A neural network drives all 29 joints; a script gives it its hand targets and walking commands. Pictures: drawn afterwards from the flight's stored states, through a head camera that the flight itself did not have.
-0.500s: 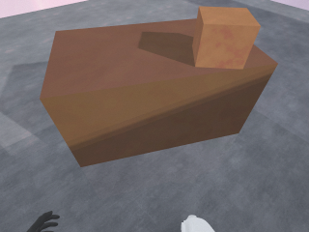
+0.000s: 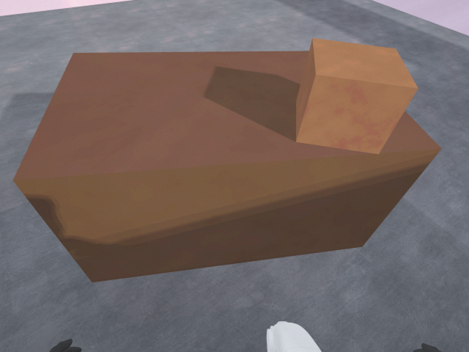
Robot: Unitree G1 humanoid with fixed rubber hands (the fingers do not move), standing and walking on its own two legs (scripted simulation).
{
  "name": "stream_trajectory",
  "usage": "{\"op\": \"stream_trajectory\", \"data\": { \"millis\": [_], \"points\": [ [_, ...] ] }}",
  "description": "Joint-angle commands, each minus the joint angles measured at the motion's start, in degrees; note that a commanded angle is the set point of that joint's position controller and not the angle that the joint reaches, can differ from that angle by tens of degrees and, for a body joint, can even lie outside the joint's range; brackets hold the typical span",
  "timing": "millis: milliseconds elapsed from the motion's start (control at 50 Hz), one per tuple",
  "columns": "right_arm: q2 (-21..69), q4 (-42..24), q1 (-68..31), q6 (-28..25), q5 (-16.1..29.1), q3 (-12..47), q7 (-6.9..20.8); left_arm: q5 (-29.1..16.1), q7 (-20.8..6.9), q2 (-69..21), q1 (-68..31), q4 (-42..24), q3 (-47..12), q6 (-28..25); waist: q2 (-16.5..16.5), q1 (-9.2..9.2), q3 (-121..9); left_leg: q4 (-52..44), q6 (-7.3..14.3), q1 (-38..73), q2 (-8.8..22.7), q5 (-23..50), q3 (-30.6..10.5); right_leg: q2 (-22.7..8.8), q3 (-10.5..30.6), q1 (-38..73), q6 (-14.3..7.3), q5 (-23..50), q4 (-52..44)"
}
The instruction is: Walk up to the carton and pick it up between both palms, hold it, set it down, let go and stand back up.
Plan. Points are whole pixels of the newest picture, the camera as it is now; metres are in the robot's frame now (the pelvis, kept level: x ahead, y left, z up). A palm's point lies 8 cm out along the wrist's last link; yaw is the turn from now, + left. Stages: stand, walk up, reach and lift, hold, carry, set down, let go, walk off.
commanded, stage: walk up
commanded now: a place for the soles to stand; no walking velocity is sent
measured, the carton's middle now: (345, 95) +0.81 -0.32 +0.02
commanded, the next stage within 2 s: none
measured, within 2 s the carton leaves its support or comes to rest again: neither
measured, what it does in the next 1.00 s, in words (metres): steps to the right: right foot, then left foot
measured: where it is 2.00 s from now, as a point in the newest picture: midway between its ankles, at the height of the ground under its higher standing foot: (325, 314)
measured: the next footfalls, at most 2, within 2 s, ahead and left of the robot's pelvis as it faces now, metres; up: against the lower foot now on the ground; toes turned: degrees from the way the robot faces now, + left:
right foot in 0.14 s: +0.21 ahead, -0.23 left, +0.00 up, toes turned -6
left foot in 0.40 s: +0.23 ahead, -0.01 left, +0.00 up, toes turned +7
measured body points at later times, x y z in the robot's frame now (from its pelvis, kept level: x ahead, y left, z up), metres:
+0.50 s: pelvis +0.16 -0.15 -0.01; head +0.17 -0.11 +0.44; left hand +0.23 +0.19 -0.12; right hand +0.30 -0.46 -0.06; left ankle +0.19 -0.01 -0.69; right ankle +0.18 -0.25 -0.65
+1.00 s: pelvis +0.30 -0.30 -0.01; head +0.31 -0.27 +0.44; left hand +0.36 +0.02 -0.11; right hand +0.46 -0.61 -0.06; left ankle +0.35 -0.18 -0.69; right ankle +0.33 -0.39 -0.68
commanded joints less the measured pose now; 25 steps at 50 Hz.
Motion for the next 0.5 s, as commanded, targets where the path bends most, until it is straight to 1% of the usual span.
{"op": "stream_trajectory", "data": {
  "millis": [0,20,40,60,80,100,120,140,160,180,200,220,240,260,280,300,320,340,360,380,400,420,440,460,480],
  "points": [
    [-21.9,-5.9,0.5,-1.5,-0.5,-8.8,-1.4,-0.1,-0.8,8.6,-5.0,-11.1,3.4,-2.2,20.0,-2.93,1.4,-25.8,16.0,0.8,15.8,4.7,-18.1,-4.2,1.0,-7.2,-0.3,3.1,-7.6],
    [-22.2,-6.6,-2.1,-1.2,-0.5,-8.9,-1.3,-0.4,-1.2,8.9,-5.4,-11.3,3.9,-2.1,20.5,-2.17,-0.1,-25.7,14.6,-1.8,15.0,-0.5,-15.9,-3.2,-0.4,-2.2,-0.8,3.3,-10.3],
    [-22.3,-7.3,-2.9,-1.0,-0.4,-9.1,-1.3,-0.6,-1.4,8.6,-3.1,-11.4,3.8,-2.2,20.7,-0.54,0.1,-25.5,13.8,-3.4,15.5,-2.1,-16.2,-2.7,-1.1,0.3,-1.5,6.5,-13.0],
    [-21.1,-7.6,-4.4,-0.7,0.2,-8.6,-1.2,-0.7,-1.5,9.4,-3.4,-11.2,4.3,-2.3,19.0,-0.02,0.7,-24.6,12.2,-7.7,15.0,-5.8,-14.0,-1.6,-2.6,5.4,-2.0,9.5,-15.3],
    [-21.5,-7.7,-5.7,-0.2,0.4,-8.9,-0.9,-0.8,-1.8,9.2,-0.3,-9.6,4.3,-2.4,15.7,1.97,-2.4,-21.1,10.6,-10.7,12.3,-7.0,-7.6,0.8,-6.8,15.4,-2.3,10.7,-20.7],
    [-19.7,-7.2,-4.7,0.5,0.4,-8.0,-0.5,-0.7,-1.7,11.0,4.9,-7.9,5.6,-2.8,11.1,4.78,-5.1,-11.2,8.2,-16.6,9.1,-7.8,-2.5,3.7,-8.5,26.1,-2.7,11.2,-22.4],
    [-16.1,-6.8,-2.3,0.8,0.2,-7.1,0.1,-0.7,-0.9,13.6,12.4,-5.6,6.6,-3.3,2.3,8.83,-8.2,5.8,6.6,-20.9,4.4,-0.2,1.1,4.4,-5.8,34.0,-4.1,2.5,-26.1],
    [-13.3,-9.8,-5.0,0.6,2.8,-6.9,0.4,-0.6,0.5,18.1,16.9,-6.3,7.6,-3.7,-12.4,12.35,-12.7,26.6,3.7,-27.6,-4.6,-7.2,1.5,-10.5,23.9,34.8,-10.6,-12.9,-45.5],
    [-14.8,-10.9,-8.1,1.2,4.0,-7.1,-0.3,-1.2,1.4,19.7,11.7,-8.7,7.1,-4.1,-6.4,10.34,-11.9,34.6,4.2,-30.4,-6.7,-10.8,-9.9,-18.1,39.6,30.4,-17.7,-18.5,-54.6],
    [-16.0,-11.7,-8.6,1.4,4.3,-7.5,-0.4,-1.4,2.0,19.9,7.2,-10.5,6.6,-3.9,-2.8,8.19,-9.2,36.0,4.0,-30.3,-5.8,-9.8,-13.3,-19.1,38.2,27.9,-17.5,-20.9,-56.0],
    [-16.6,-9.9,-6.5,1.5,4.0,-7.7,-0.3,-1.0,2.4,18.0,5.7,-8.9,6.1,-3.9,-1.0,6.63,-5.0,33.5,3.9,-30.2,-3.2,-8.1,-11.6,-19.0,33.8,26.2,-17.4,-19.8,-53.7],
    [-17.2,-8.0,-4.3,1.5,4.1,-7.9,-0.2,-0.4,3.1,16.8,3.1,-8.5,5.4,-3.7,-3.1,4.69,-4.2,31.3,3.6,-26.7,-1.9,-7.7,-10.8,-18.7,28.8,23.5,-18.1,-17.3,-50.6],
    [-17.4,-5.8,-1.1,1.7,2.8,-8.3,-0.4,-0.6,3.1,15.0,1.2,-8.3,4.5,-3.5,-3.4,2.56,-3.0,28.0,4.0,-22.7,-1.5,-6.9,-10.8,-17.2,25.0,19.2,-16.3,-11.7,-48.5],
    [-17.1,-4.9,-0.8,1.7,2.5,-8.4,-0.1,-0.7,3.2,13.7,-0.4,-8.4,3.7,-3.6,-4.0,2.02,-2.1,24.0,4.0,-18.1,-1.1,-7.9,-9.8,-16.7,21.1,14.8,-15.5,-7.4,-47.5],
    [-15.9,-4.7,-0.5,1.7,2.4,-7.8,0.0,-0.3,3.0,14.0,-1.6,-8.3,3.7,-3.5,-6.0,1.9,-1.9,18.5,4.2,-15.5,-0.9,-10.0,-7.8,-16.7,17.8,14.3,-15.6,-4.6,-46.2],
    [-15.6,-4.6,-2.6,1.5,2.5,-7.7,0.1,-0.6,2.9,12.8,-1.3,-7.5,3.0,-3.6,-5.8,2.43,0.2,14.5,4.2,-14.4,-0.8,-10.9,-7.2,-16.5,15.6,12.1,-15.3,1.2,-45.4],
    [-14.0,-4.3,-1.4,1.1,2.8,-7.2,0.2,-0.2,2.9,13.0,-1.8,-7.7,2.8,-3.5,-4.4,1.29,-1.8,11.3,4.9,-9.7,-1.6,-8.0,-5.2,-15.9,13.6,11.0,-14.7,5.5,-43.1],
    [-13.3,-2.7,2.1,0.9,2.9,-7.0,0.0,-0.2,2.7,12.0,-3.4,-8.0,2.2,-3.4,-2.5,-0.32,-1.8,3.3,5.6,-3.3,-2.3,-2.9,-3.2,-14.9,10.2,7.6,-12.7,8.7,-39.3],
    [-14.1,-0.9,6.2,0.4,2.8,-7.8,-0.2,-0.6,2.2,10.6,-7.3,-8.5,1.1,-3.1,-1.4,-4.22,-3.2,-3.8,6.7,9.3,-3.6,4.3,-2.9,-11.4,4.6,-1.3,-9.5,8.6,-32.5],
    [-16.1,0.9,12.1,0.0,2.6,-8.5,-0.8,-0.2,1.9,7.5,-8.4,-9.0,0.3,-2.8,6.0,-7.33,-5.3,-15.0,7.1,18.6,0.1,-1.1,-12.3,-6.4,-2.3,-10.0,-5.6,2.7,-19.9],
    [-24.4,0.3,13.8,-0.1,1.3,-10.5,-1.6,-1.1,1.7,6.2,-11.8,-12.0,0.3,-2.6,19.9,-9.62,-4.9,-31.2,13.8,18.2,16.0,-14.5,-49.2,3.7,-7.2,-19.7,-2.1,-5.6,-3.8],
    [-24.8,-0.4,11.6,0.3,0.7,-10.4,-2.1,-0.9,2.0,11.0,-13.9,-13.0,2.9,-1.3,11.9,-9.12,-1.5,-34.2,18.1,14.8,21.5,-15.0,-55.7,1.1,5.2,-20.7,-1.5,-8.1,1.2],
    [-24.0,-1.3,9.1,0.3,0.2,-9.9,-2.9,-0.2,1.9,12.4,-13.2,-13.1,3.5,-1.0,8.7,-7.35,-0.9,-30.7,21.5,15.3,23.4,-11.9,-52.4,0.6,5.7,-22.6,-1.3,-9.2,5.9],
    [-23.2,-2.4,6.7,0.2,-0.4,-9.2,-2.9,-0.2,1.6,11.3,-10.7,-11.7,3.4,-1.0,9.3,-4.84,1.2,-27.7,22.2,13.9,21.8,-6.8,-46.3,-1.2,7.2,-22.2,-0.4,-6.8,8.1],
    [-21.1,-3.5,5.0,-0.1,-0.1,-8.5,-2.8,-0.3,1.4,10.3,-8.4,-11.2,3.2,-1.5,10.2,-3.74,1.2,-26.0,21.0,13.4,20.0,-1.5,-38.8,-0.9,6.5,-21.9,0.1,-5.5,6.6]
  ]
}}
